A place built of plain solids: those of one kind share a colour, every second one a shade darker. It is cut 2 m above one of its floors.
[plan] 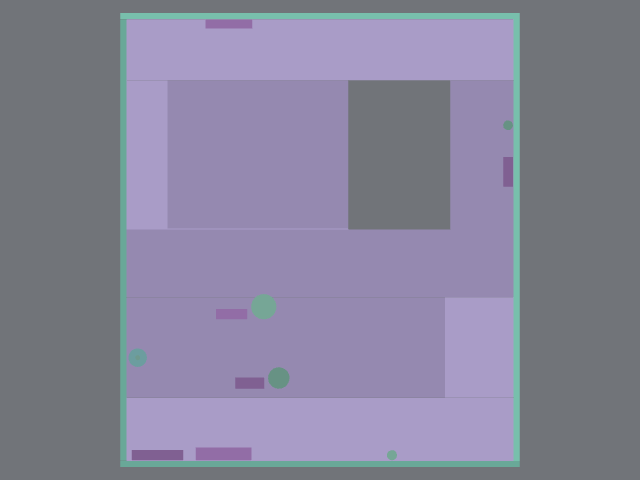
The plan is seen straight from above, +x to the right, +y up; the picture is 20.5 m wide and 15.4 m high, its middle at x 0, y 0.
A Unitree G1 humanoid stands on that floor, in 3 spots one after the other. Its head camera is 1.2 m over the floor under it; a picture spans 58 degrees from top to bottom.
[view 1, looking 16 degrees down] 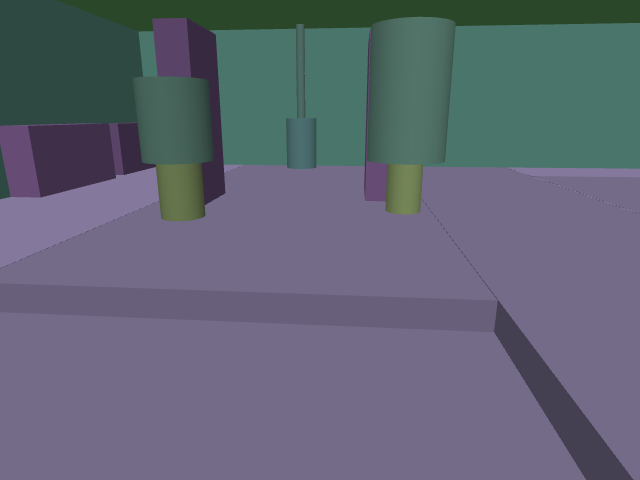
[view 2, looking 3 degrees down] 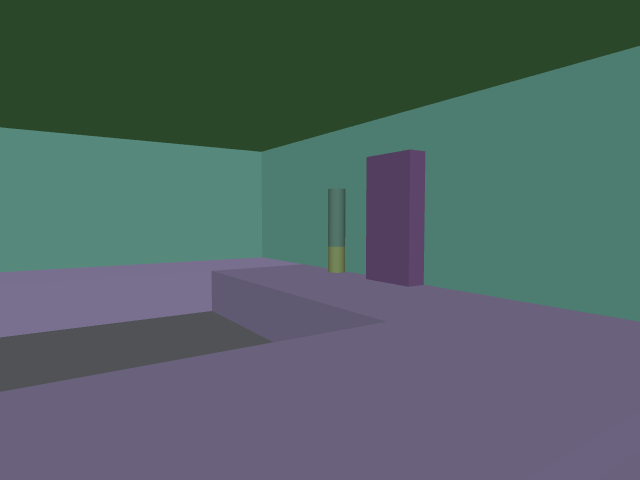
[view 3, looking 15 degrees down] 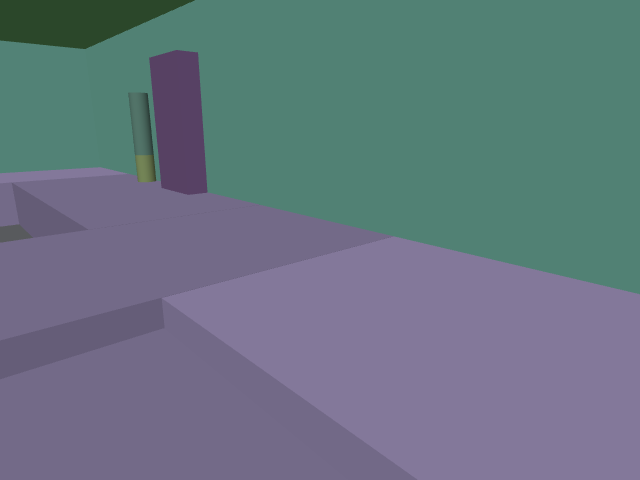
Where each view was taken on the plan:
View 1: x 2.92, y -2.64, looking -175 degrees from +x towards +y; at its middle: floor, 3.64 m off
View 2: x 1.35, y -2.72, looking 56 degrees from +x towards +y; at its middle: wall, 8.71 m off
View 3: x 3.10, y -4.26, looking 48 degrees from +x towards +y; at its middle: floor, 3.88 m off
